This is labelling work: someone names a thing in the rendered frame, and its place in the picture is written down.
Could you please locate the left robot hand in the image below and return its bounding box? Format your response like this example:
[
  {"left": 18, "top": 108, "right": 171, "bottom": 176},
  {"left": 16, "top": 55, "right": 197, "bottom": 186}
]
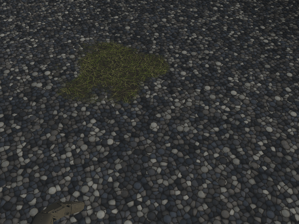
[{"left": 30, "top": 201, "right": 85, "bottom": 224}]

